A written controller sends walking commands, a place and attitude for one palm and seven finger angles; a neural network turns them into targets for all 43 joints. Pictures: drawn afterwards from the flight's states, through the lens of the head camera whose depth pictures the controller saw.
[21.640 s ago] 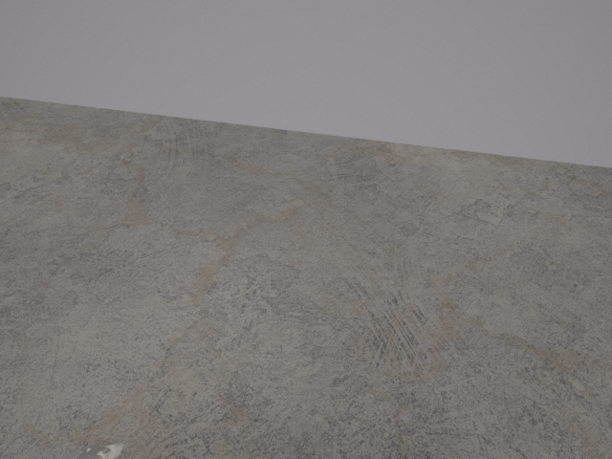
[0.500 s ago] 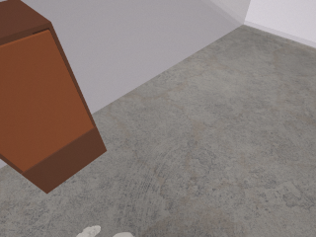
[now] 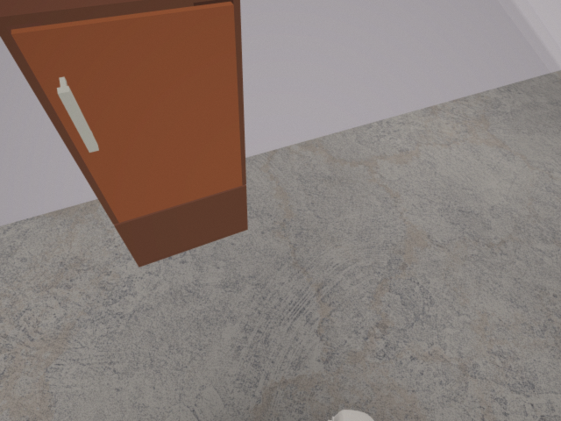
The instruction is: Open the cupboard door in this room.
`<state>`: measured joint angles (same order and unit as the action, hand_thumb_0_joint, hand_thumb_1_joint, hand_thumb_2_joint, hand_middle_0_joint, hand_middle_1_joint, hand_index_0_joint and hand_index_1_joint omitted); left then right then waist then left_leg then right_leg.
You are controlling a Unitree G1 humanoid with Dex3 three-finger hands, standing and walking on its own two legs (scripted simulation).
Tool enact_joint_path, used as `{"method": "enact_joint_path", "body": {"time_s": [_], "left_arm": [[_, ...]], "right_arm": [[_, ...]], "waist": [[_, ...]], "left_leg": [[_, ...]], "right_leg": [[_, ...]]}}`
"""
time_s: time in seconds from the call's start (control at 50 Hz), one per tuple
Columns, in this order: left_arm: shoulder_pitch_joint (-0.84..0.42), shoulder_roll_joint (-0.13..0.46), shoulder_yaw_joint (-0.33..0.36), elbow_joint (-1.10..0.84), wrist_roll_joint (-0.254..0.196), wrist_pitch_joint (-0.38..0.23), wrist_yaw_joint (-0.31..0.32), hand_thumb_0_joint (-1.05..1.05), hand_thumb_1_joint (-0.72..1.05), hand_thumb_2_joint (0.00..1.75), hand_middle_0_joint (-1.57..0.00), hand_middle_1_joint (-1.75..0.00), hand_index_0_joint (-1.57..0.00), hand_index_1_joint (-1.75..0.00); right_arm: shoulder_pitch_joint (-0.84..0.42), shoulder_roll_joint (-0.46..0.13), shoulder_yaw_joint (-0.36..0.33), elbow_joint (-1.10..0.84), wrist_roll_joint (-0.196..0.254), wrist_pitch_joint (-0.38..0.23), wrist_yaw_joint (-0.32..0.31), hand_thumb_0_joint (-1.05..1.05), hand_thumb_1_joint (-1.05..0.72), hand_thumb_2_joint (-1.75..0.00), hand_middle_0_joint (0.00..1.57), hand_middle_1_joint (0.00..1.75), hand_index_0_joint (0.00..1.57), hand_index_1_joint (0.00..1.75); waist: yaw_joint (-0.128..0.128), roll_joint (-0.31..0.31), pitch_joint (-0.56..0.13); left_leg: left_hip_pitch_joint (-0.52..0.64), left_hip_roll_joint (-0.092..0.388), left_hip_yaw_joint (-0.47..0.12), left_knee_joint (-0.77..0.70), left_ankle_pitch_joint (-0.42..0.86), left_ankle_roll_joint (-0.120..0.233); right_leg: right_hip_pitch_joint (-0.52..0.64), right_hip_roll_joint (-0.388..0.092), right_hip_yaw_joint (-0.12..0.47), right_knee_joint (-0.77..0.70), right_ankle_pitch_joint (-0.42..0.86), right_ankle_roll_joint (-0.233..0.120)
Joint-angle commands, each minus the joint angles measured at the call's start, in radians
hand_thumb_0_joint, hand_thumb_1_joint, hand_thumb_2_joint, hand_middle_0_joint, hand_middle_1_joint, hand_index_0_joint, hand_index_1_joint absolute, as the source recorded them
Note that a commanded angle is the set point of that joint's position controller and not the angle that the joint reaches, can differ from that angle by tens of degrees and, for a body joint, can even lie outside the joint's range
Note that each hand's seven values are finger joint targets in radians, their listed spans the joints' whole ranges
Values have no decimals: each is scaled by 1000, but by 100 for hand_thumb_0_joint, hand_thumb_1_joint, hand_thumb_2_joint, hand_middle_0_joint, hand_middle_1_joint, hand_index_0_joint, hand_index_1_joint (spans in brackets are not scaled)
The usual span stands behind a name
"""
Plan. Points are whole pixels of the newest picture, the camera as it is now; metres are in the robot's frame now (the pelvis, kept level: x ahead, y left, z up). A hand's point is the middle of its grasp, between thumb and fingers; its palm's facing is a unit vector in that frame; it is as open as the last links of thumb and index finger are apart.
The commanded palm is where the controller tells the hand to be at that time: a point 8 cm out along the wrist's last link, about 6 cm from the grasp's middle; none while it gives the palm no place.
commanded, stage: turn to face it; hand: left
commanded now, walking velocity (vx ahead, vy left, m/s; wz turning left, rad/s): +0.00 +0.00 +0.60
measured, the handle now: (78, 116) +0.67 +0.48 -0.03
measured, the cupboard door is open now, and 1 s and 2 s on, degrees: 0 0 0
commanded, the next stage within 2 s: take the last steps up to it in 0.56 s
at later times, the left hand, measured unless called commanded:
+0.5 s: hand out of the picture -0.02 +0.13 -0.16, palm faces +0.30 -0.92 -0.25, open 7.3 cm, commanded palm none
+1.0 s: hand out of the picture -0.06 +0.18 -0.17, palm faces +0.41 -0.89 -0.19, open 7.3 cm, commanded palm none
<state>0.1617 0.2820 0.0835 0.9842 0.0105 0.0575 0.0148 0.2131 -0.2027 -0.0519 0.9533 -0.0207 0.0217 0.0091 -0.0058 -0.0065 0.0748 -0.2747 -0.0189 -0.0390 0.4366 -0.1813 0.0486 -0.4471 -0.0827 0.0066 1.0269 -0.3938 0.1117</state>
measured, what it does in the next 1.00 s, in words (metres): steps on the spot, turning left: right foot, then left foot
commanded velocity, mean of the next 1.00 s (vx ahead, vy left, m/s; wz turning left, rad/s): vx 0.11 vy -0.02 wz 0.26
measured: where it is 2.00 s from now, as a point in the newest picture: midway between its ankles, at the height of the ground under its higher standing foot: (250, 391)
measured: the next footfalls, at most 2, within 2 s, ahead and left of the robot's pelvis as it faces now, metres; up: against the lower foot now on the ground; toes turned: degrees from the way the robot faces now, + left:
right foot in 0.20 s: +0.02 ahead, -0.17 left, +0.00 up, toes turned +7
left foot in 0.64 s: -0.07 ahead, +0.08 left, +0.00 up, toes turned +26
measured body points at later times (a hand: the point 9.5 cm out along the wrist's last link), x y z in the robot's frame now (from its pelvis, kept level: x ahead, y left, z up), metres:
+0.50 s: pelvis -0.03 -0.07 -0.01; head +0.02 -0.08 +0.44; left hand -0.03 +0.18 -0.14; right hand +0.11 -0.31 -0.16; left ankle -0.10 +0.08 -0.67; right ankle -0.02 -0.18 -0.75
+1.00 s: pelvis -0.01 -0.02 +0.00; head -0.01 +0.00 +0.45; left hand -0.08 +0.22 -0.16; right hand +0.12 -0.22 -0.14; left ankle -0.11 +0.06 -0.75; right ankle +0.06 -0.15 -0.69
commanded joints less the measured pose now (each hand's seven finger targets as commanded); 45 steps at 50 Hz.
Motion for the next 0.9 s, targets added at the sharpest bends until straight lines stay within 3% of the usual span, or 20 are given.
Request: {"method": "enact_joint_path", "body": {"time_s": [0.0,0.08,0.14,0.16,0.18,0.2,0.24,0.26,0.3,0.44,0.52,0.56,0.58,0.6,0.62,0.64,0.66,0.72,0.76,0.88], "left_arm": [[-71,53,-2,-117,-2,-29,6,0,90,90,-20,-30,-20,-30],[-38,49,-8,-129,-9,-31,8,0,90,90,-20,-30,-20,-30],[81,78,1,-110,-9,-42,12,0,90,90,-20,-30,-20,-30],[122,129,13,-108,1,-51,16,0,90,90,-20,-30,-20,-30],[105,215,27,-128,18,-58,23,0,90,90,-20,-30,-20,-30],[45,213,10,-160,6,-47,22,0,90,90,-20,-30,-20,-30],[-53,147,11,-186,4,-52,25,0,90,90,-20,-30,-20,-30],[-91,108,-3,-190,5,-56,21,0,90,90,-20,-30,-20,-30],[-58,77,-11,-183,6,-70,18,0,90,90,-20,-30,-20,-30],[135,116,-5,-101,16,-72,17,0,90,90,-20,-30,-20,-30],[164,148,5,-73,21,-66,16,0,90,90,-20,-30,-20,-30],[144,151,8,-55,20,-65,17,0,90,90,-20,-30,-20,-30],[125,155,10,-53,13,-63,18,0,90,90,-20,-30,-20,-30],[123,133,7,-53,3,-59,16,0,90,90,-20,-30,-20,-30],[149,81,-1,-72,-2,-55,11,0,90,90,-20,-30,-20,-30],[111,34,-31,-87,3,-51,11,0,90,90,-20,-30,-20,-30],[57,28,-32,-70,1,-36,20,0,90,90,-20,-30,-20,-30],[61,31,-28,-18,4,-43,-3,0,90,90,-20,-30,-20,-30],[73,25,-35,7,11,-52,-17,0,90,90,-20,-30,-20,-30],[29,11,-38,11,15,-56,-27,0,90,90,-20,-30,-20,-30]], "right_arm": [[41,-232,-66,-60,-4,-3,-13,0,-90,-90,20,30,20,30],[3,-246,-74,-81,-7,8,-9,0,-90,-90,20,30,20,30],[-59,-230,-80,-109,0,16,-4,0,-90,-90,20,30,20,30],[-54,-182,-75,-119,6,18,0,0,-90,-90,20,30,20,30],[-45,-119,-63,-143,11,16,2,0,-90,-90,20,30,20,30],[-72,-161,-70,-150,-5,19,2,0,-90,-90,20,30,20,30],[-40,-165,-77,-113,-7,45,10,0,-90,-90,20,30,20,30],[-24,-159,-73,-92,-10,47,16,0,-90,-90,20,30,20,30],[3,-143,-61,-75,-6,41,19,0,-90,-90,20,30,20,30],[-128,-113,-33,-84,3,34,11,0,-90,-90,20,30,20,30],[-149,-97,-15,-78,14,20,6,0,-90,-90,20,30,20,30],[-105,-97,-11,-62,15,10,0,0,-90,-90,20,30,20,30],[-66,-106,-12,-47,13,4,-1,0,-90,-90,20,30,20,30],[-30,-143,-19,-37,10,-7,-1,0,-90,-90,20,30,20,30],[-1,-238,-39,-33,1,-18,-3,0,-90,-90,20,30,20,30],[34,-285,-49,-24,9,-8,-9,0,-90,-90,20,30,20,30],[65,-257,-43,8,5,-12,-26,0,-90,-90,20,30,20,30],[-21,-183,-18,2,-2,-23,-32,0,-90,-90,20,30,20,30],[2,-172,-18,12,2,-38,-29,0,-90,-90,20,30,20,30],[95,-136,-27,52,0,-59,-29,0,-90,-90,20,30,20,30]], "waist": [[-41,164,-123],[-28,204,-148],[33,160,-155],[51,12,-167],[52,-272,-125],[37,-174,-75],[-18,-210,-13],[-40,-191,32],[-38,-183,-9],[48,-189,-62],[68,-237,-107],[39,-232,-128],[16,-232,-146],[-7,-135,-176],[-19,130,-232],[-41,259,-208],[-64,280,-203],[-15,190,-99],[-17,144,-83],[-26,131,22]], "left_leg": [[160,241,-311,-104,239,126],[89,215,-371,-82,212,118],[-89,144,-355,-12,86,57],[-238,69,-279,112,-75,-4],[-417,-76,-55,380,-335,-93],[-358,-31,-65,567,-373,-82],[-325,13,-63,761,-284,-82],[-319,29,-40,808,-212,-92],[-329,35,-5,822,-154,-114],[-263,45,60,556,-267,-131],[-150,29,107,331,-291,-107],[-71,23,133,161,-216,-97],[23,27,141,41,-100,-92],[179,69,112,-82,83,-71],[386,285,-127,-63,427,16],[401,435,-224,-40,776,117],[336,400,-201,-42,799,133],[267,306,-132,-101,422,121],[271,283,-116,-153,253,111],[240,299,-125,-241,69,125]], "right_leg": [[-57,20,6,-87,-45,-6],[78,60,1,-273,-60,-29],[333,69,-20,-574,104,-48],[472,-56,88,-727,70,-86],[487,-347,399,-823,-6,-201],[270,-409,361,-822,35,-251],[130,-307,265,-821,13,-211],[116,-244,143,-786,109,-194],[220,-202,38,-719,345,-195],[394,-244,1,-645,672,-238],[430,-251,-13,-596,767,-246],[439,-241,-41,-540,790,-215],[403,-225,-72,-497,744,-181],[312,-195,-111,-401,650,-131],[76,-97,-169,-232,276,-67],[-53,-45,-127,-102,-232,-41],[-29,-38,-36,-40,-240,-37],[-71,-25,-35,53,-97,-46],[-88,-25,-46,46,-33,-45],[-145,-46,-43,-40,48,-43]]}}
